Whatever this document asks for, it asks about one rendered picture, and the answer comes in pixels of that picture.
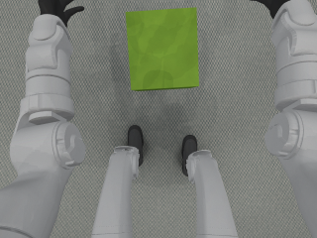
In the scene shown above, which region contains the right robot upper arm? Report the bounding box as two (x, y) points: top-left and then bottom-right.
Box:
(264, 109), (317, 238)

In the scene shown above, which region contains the robot left thigh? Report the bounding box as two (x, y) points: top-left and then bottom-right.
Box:
(91, 151), (139, 238)

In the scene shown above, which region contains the robot right hand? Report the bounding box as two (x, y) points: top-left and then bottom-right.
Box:
(250, 0), (290, 19)

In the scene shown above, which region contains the left robot forearm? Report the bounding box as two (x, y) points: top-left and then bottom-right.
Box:
(9, 14), (74, 167)

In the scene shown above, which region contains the carton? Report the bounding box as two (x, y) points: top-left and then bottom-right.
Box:
(125, 7), (199, 91)

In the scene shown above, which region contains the left robot shin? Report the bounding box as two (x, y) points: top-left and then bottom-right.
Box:
(109, 146), (140, 165)

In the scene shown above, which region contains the robot left hand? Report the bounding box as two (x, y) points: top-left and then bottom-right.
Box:
(38, 0), (84, 27)

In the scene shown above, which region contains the left robot upper arm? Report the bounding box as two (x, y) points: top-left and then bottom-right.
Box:
(0, 120), (86, 238)

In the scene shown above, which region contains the right robot forearm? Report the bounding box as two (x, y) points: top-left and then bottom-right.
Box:
(270, 0), (317, 113)

